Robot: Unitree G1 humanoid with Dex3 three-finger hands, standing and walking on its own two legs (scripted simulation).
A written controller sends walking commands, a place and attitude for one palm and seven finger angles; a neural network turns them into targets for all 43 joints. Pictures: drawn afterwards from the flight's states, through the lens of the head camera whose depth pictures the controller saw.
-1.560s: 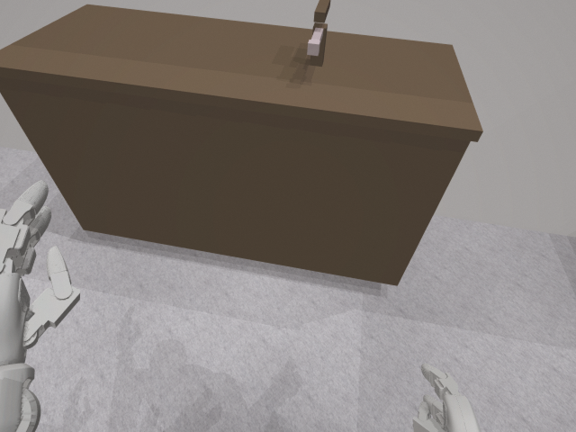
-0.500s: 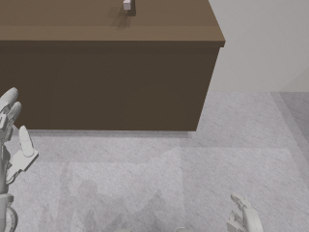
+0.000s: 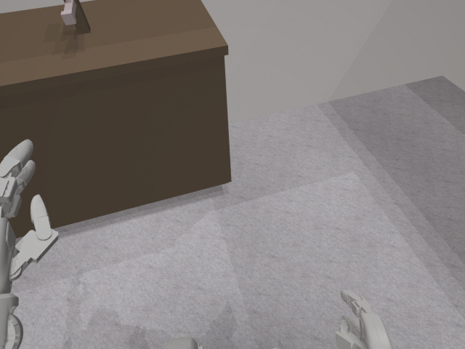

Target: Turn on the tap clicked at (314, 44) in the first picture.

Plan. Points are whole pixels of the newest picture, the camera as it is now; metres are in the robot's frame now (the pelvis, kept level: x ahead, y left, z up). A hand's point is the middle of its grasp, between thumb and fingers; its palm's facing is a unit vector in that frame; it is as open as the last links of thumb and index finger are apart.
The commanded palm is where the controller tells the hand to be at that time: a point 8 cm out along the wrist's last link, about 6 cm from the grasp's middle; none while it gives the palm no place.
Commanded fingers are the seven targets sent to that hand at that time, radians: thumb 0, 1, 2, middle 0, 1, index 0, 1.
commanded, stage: take the last steps up to it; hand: left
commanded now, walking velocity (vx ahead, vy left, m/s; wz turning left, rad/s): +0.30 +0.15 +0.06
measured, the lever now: (68, 17) +0.91 +0.48 +0.14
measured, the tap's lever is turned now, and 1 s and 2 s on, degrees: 0 0 0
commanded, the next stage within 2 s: none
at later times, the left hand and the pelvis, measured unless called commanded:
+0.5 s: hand (5, 244) +0.21 +0.26 +0.18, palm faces +0.47 -0.79 -0.40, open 7.4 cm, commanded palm +0.16 +0.30 +0.19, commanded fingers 0.00 0.90 0.90 -0.20 -0.30 -0.20 -0.30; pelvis +0.01 +0.01 +0.01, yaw +2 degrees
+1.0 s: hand (43, 158) +0.33 +0.27 +0.19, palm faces +0.39 -0.78 -0.50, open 7.4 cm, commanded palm +0.28 +0.31 +0.19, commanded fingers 0.00 0.90 0.90 -0.20 -0.30 -0.20 -0.30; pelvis +0.12 +0.03 +0.01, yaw +1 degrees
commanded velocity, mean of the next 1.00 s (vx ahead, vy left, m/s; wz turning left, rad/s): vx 0.30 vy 0.14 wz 0.01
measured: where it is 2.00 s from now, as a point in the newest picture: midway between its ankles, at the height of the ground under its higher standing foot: (218, 313)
